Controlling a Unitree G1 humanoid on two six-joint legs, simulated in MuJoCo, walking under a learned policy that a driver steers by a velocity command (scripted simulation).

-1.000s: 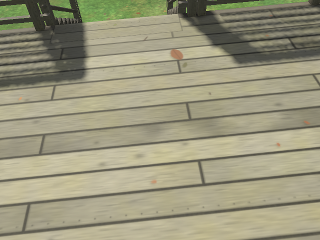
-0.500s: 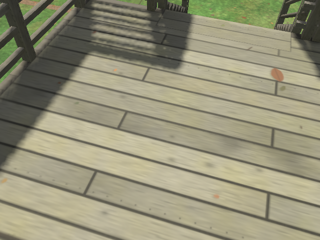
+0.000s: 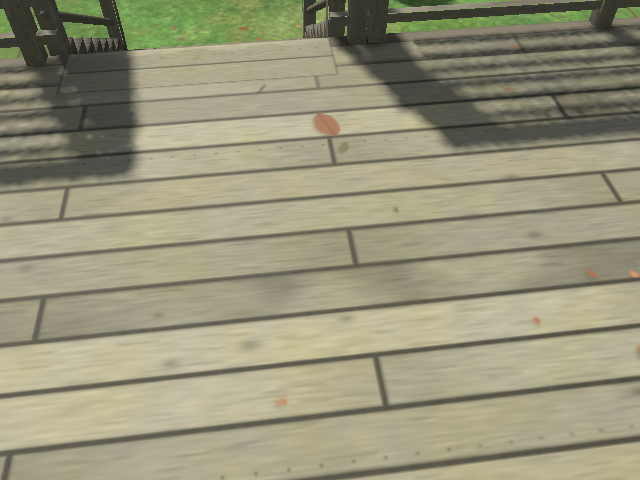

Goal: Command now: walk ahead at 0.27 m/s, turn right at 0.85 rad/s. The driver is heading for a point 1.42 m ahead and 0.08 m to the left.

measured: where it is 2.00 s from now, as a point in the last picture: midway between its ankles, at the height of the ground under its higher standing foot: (272, 233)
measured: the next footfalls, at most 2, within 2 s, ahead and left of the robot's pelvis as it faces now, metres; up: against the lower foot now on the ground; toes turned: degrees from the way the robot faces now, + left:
left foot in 0.56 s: +0.49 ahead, +0.00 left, -0.16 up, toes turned -8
right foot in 0.92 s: +0.89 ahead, -0.20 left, -0.16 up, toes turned +12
